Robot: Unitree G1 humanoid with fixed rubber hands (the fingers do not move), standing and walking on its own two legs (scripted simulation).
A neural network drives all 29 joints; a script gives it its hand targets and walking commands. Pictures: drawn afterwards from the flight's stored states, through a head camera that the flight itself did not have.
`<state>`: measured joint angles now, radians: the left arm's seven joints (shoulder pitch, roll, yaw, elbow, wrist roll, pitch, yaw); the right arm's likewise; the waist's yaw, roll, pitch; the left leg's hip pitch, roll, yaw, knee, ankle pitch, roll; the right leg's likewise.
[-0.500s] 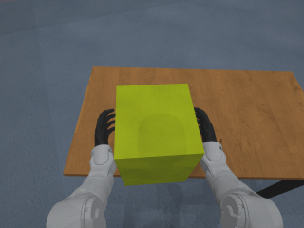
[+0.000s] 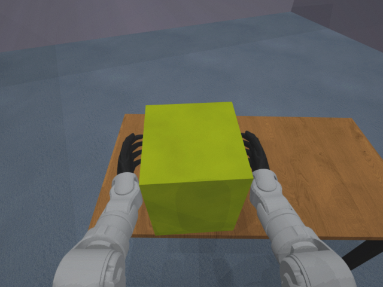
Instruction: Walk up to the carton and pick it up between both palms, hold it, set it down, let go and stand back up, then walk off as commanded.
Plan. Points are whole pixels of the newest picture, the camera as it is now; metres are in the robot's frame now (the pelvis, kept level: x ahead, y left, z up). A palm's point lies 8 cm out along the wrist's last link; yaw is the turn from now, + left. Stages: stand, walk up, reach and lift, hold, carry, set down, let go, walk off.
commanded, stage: reach and lift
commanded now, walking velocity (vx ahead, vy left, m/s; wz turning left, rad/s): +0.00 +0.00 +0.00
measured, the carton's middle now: (192, 171) +0.42 +0.01 +0.02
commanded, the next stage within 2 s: hold in 1.92 s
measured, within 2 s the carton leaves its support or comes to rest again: neither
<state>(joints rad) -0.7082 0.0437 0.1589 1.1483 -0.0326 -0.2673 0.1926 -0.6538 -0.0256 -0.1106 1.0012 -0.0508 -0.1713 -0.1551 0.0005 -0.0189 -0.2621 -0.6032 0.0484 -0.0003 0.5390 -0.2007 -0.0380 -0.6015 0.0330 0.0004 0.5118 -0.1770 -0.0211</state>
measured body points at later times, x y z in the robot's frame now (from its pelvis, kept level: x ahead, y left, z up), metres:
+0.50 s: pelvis -0.01 +0.01 +0.01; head -0.06 +0.03 +0.46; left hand +0.39 +0.18 +0.14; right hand +0.39 -0.12 +0.14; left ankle +0.02 +0.14 -0.73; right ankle +0.03 -0.11 -0.73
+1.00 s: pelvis -0.01 +0.03 +0.01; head -0.07 +0.05 +0.46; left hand +0.39 +0.20 +0.17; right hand +0.39 -0.10 +0.16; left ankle +0.02 +0.14 -0.73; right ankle +0.03 -0.11 -0.73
